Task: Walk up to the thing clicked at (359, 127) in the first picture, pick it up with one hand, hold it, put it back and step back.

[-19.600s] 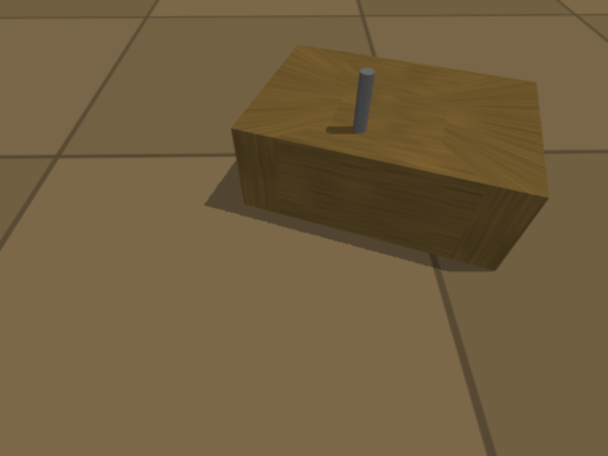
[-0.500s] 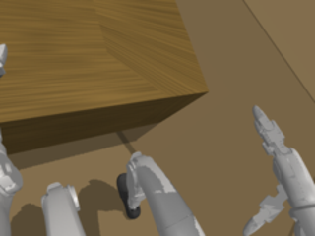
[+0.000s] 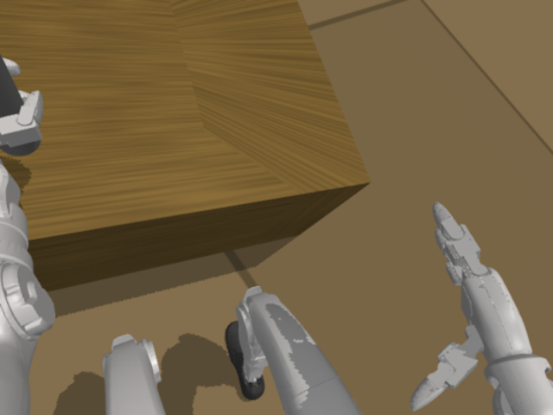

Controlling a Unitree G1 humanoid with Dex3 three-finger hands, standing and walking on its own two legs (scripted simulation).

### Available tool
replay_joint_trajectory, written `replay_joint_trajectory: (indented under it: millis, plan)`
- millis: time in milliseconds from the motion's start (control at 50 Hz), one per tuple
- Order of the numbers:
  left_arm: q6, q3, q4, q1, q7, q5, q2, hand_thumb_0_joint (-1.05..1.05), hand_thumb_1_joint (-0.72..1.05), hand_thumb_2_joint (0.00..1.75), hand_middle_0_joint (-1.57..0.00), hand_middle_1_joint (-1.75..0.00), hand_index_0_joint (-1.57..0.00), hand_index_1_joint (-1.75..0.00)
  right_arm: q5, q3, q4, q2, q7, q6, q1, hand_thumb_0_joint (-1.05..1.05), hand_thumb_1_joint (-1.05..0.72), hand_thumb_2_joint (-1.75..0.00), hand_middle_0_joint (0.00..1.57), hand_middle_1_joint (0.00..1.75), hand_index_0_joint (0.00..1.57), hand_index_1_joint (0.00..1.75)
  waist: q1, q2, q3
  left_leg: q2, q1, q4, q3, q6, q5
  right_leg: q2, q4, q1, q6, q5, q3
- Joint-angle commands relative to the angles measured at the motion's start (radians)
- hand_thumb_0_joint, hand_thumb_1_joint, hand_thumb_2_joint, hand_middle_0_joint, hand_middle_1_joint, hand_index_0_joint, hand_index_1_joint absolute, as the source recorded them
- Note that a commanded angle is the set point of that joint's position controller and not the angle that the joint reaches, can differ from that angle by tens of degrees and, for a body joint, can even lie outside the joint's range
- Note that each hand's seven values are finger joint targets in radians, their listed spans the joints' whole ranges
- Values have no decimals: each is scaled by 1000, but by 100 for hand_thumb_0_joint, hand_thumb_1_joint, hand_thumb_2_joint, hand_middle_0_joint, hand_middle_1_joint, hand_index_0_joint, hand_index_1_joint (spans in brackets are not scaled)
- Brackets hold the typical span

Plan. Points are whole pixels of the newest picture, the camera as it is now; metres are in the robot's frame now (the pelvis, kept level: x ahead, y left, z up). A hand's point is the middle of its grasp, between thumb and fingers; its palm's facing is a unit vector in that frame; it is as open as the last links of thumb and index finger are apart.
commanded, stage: settle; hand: left
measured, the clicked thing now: out of the picture +0.56 +0.20 +0.02
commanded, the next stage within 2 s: lift in 0.40 s
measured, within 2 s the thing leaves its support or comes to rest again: neither
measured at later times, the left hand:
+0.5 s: hand out of the picture +0.56 +0.19 +0.01, palm faces +0.22 -0.98 +0.00, open 6.6 cm
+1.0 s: hand out of the picture +0.53 +0.19 +0.06, palm faces +0.22 -0.98 -0.01, open 6.6 cm
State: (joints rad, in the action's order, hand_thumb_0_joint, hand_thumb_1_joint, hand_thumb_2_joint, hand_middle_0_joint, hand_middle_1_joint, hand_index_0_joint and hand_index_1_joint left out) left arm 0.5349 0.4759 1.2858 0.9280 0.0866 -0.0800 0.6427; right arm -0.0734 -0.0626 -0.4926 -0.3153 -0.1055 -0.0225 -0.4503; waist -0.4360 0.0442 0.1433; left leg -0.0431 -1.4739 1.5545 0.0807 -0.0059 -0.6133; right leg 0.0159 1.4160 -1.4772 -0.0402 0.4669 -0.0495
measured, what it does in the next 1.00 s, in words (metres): rises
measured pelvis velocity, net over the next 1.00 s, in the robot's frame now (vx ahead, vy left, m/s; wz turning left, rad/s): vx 0.02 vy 0.00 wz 0.02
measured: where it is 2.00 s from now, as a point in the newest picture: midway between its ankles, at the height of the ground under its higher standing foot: (203, 403)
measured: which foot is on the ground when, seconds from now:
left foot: down 0.00-1.00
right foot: down 0.00-1.00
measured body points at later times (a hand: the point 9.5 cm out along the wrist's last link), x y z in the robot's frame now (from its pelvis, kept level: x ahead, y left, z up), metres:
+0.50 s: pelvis +0.01 +0.00 +0.02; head +0.18 +0.08 +0.42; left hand +0.54 +0.24 +0.02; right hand +0.18 -0.25 +0.11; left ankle +0.04 +0.12 -0.56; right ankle +0.09 -0.15 -0.56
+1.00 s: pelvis +0.02 +0.00 +0.05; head +0.16 +0.06 +0.48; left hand +0.51 +0.24 +0.06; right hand +0.19 -0.25 +0.10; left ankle +0.04 +0.12 -0.56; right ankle +0.09 -0.15 -0.56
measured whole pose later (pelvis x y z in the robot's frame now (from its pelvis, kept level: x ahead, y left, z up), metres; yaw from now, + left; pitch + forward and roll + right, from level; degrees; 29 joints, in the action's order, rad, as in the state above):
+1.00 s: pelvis +0.02 +0.00 +0.05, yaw +1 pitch +25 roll -4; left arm 0.49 0.41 1.10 0.74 0.06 -0.01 0.44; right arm -0.07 -0.05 -0.20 -0.25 -0.07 0.01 -0.42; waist -0.29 0.02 0.16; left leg -0.04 -1.21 1.35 0.06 -0.01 -0.58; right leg 0.02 1.23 -1.22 -0.04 0.45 -0.03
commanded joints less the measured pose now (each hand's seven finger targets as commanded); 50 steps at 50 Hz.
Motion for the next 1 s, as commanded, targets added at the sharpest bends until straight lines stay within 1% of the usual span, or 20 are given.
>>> replay_joint_trajectory:
  millis: [0, 120, 220, 240, 280, 360, 400, 480, 520, 560, 620, 660, 680, 720, 780, 840, 900, 940, 960, 980]
  plan:
    - [98, -5, -213, 440, -9, 7, 169, 0, 45, 125, -135, -139, -137, -138, 8, -150, -160, -167, 33, -50, -41, 0, 56, -4, 5, 5, 5, 5, 14, -387, 561, 30, 417, -240, -21, -2, 271, -43, -141, 367, 60, -192, -4]
    - [105, -9, -258, 469, -20, 16, 182, 0, 46, 126, -136, -140, -138, -140, 6, -139, -112, -159, 42, -52, -36, 0, 56, -5, 5, 5, 5, 5, 33, -421, 590, 27, 487, -265, -18, -12, 261, -42, -155, 369, 63, -178, -4]
    - [106, -7, -318, 515, -20, 23, 187, 0, 47, 130, -138, -142, -140, -143, 0, -129, -98, -156, 43, -49, -38, 0, 55, -5, 5, 5, 5, 5, 31, -462, 638, 20, 566, -265, -12, -19, 365, -44, -156, 368, 68, -242, -10]
    - [97, -19, -274, 483, -24, 23, 162, 0, 46, 129, -138, -142, -139, -142, -1, -129, -91, -156, 44, -48, -21, 0, 55, -5, 5, 5, 5, 5, 41, -448, 629, 22, 569, -267, -14, -17, 372, -43, -162, 378, 68, -248, -8]
    - [97, -5, -280, 489, -22, 22, 187, 0, 45, 132, -138, -143, -139, -143, -4, -133, -32, -152, 45, -45, -38, 0, 55, -5, 5, 5, 5, 5, 38, -449, 602, 23, 541, -261, -22, -10, 360, -41, -168, 378, 65, -245, -1]
    - [88, -22, -221, 470, -17, 16, 149, 0, 41, 131, -139, -143, -140, -144, -2, -115, -49, -143, 43, -44, 4, 0, 55, -5, 5, 5, 5, 5, 44, -415, 580, 19, 541, -282, -10, -13, 358, -45, -176, 369, 67, -236, -12]
    - [91, -8, -237, 473, -15, 14, 178, 0, 42, 131, -138, -143, -140, -144, -3, -122, -56, -152, 44, -45, 5, 0, 55, -5, 5, 5, 5, 5, 54, -412, 588, 20, 545, -292, -14, -14, 338, -45, -183, 390, 67, -225, -10]
    - [95, -5, -233, 473, -19, 18, 179, 0, 46, 131, -139, -143, -140, -144, -1, -125, -39, -147, 47, -45, 3, 0, 55, -5, 5, 5, 5, 5, 52, -383, 591, 26, 507, -294, -26, -4, 304, -43, -199, 434, 60, -219, 2]
    - [91, -14, -207, 447, -29, 26, 154, 0, 43, 121, -136, -141, -139, -139, 2, -118, -9, -138, 46, -44, -17, 0, 51, -6, 5, 5, 5, 5, 49, -379, 579, 27, 504, -291, -29, -3, 331, -43, -201, 437, 60, -240, 3]
    - [90, 2, -243, 444, -27, 36, 166, 0, 40, 119, -134, -139, -137, -137, 4, -143, -14, -159, 50, -48, -2, 0, 51, -6, 5, 5, 5, 5, 64, -381, 606, 25, 534, -295, -27, -4, 365, -44, -201, 448, 62, -266, 0]
    - [92, -12, -305, 463, -32, 42, 142, 0, 41, 120, -135, -140, -138, -138, 6, -117, -21, -135, 44, -47, 5, 0, 51, -6, 5, 5, 5, 5, 82, -413, 653, 22, 589, -309, -19, -15, 421, -45, -194, 459, 68, -292, -7]
    - [85, -19, -282, 420, -33, 44, 122, 0, 40, 121, -137, -141, -140, -140, 4, -135, 20, -144, 47, -40, -12, 0, 51, -6, 5, 5, 5, 5, 80, -412, 636, 18, 605, -312, -19, -16, 458, -46, -200, 459, 69, -311, -8]
    - [83, -13, -298, 416, -32, 51, 123, 0, 41, 122, -136, -142, -139, -140, 4, -129, 44, -145, 47, -39, -19, 0, 52, -6, 5, 5, 5, 5, 95, -412, 627, 18, 615, -319, -18, -18, 466, -46, -203, 457, 70, -313, -10]
    - [85, -13, -375, 437, -27, 51, 133, 0, 42, 122, -138, -143, -141, -141, 5, -125, 29, -134, 48, -37, -5, 0, 51, -6, 5, 5, 5, 5, 111, -429, 680, 23, 649, -328, -25, -16, 471, -42, -213, 500, 67, -327, -4]
    - [70, -45, -360, 387, -27, 56, 63, 0, 41, 123, -137, -142, -140, -141, 2, -112, 74, -119, 48, -30, -13, 0, 52, -6, 5, 5, 5, 5, 121, -416, 612, 19, 660, -359, -21, -23, 436, -46, -233, 469, 72, -281, -10]
    - [66, -33, -410, 338, -21, 66, 71, 0, 44, 124, -137, -142, -140, -141, 8, -128, 93, -129, 55, -26, -12, 0, 52, -5, 5, 5, 5, 5, 152, -388, 623, 21, 679, -378, -24, -22, 458, -44, -247, 519, 69, -301, -10]
    - [54, -75, -419, 275, -27, 85, -30, 0, 46, 124, -136, -142, -139, -140, 8, -101, 117, -95, 52, -20, -17, 0, 53, -5, 5, 5, 5, 5, 162, -351, 578, 21, 678, -398, -28, -21, 466, -45, -269, 548, 68, -312, -12]
    - [51, -55, -453, 227, -21, 91, -12, 0, 47, 123, -135, -141, -138, -139, 14, -129, 135, -118, 59, -16, -1, 0, 53, -5, 5, 5, 5, 5, 193, -334, 579, 23, 695, -419, -27, -24, 466, -44, -280, 565, 69, -310, -12]
    - [49, -66, -488, 220, -21, 93, -26, 0, 47, 123, -136, -141, -139, -139, 13, -140, 135, -121, 61, -16, -9, 0, 53, -5, 5, 5, 5, 5, 187, -331, 578, 22, 709, -424, -31, -23, 464, -43, -288, 578, 69, -307, -10]
    - [43, -91, -466, 178, -26, 99, -83, 0, 46, 124, -135, -141, -138, -139, 11, -130, 140, -111, 62, -15, -1, 0, 53, -5, 5, 5, 5, 5, 194, -307, 564, 19, 712, -432, -27, -23, 464, -45, -295, 578, 70, -304, -13]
